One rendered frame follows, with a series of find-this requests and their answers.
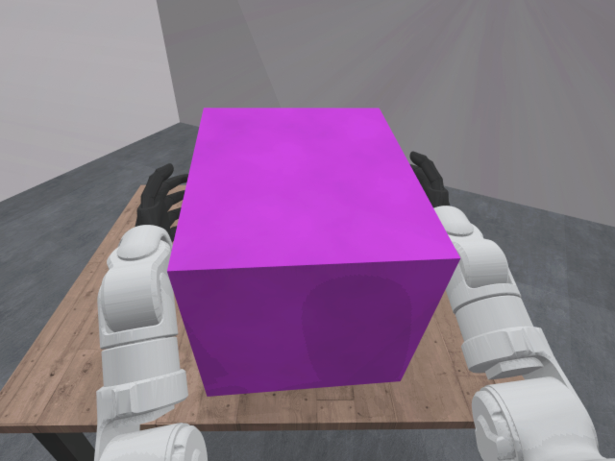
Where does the table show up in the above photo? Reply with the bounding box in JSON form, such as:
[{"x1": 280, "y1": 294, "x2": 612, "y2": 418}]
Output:
[{"x1": 0, "y1": 185, "x2": 525, "y2": 461}]

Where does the robot left upper arm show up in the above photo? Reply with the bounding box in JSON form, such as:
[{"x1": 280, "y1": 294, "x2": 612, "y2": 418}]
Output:
[{"x1": 100, "y1": 423, "x2": 208, "y2": 461}]

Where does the left robot hand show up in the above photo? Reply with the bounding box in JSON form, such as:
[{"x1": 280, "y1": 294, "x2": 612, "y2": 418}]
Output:
[{"x1": 135, "y1": 163, "x2": 188, "y2": 242}]

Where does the right robot hand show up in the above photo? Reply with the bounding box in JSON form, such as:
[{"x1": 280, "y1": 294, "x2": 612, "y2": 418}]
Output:
[{"x1": 410, "y1": 151, "x2": 450, "y2": 208}]

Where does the robot right upper arm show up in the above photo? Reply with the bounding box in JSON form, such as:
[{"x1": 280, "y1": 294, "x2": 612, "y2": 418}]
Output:
[{"x1": 472, "y1": 376, "x2": 615, "y2": 461}]

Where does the right robot forearm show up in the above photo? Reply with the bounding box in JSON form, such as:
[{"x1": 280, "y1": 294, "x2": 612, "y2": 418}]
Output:
[{"x1": 434, "y1": 206, "x2": 599, "y2": 450}]

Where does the carton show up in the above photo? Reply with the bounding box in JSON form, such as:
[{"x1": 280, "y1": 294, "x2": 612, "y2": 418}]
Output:
[{"x1": 167, "y1": 108, "x2": 460, "y2": 397}]

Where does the left robot forearm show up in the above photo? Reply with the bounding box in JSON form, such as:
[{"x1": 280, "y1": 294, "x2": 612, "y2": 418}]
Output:
[{"x1": 94, "y1": 225, "x2": 188, "y2": 461}]

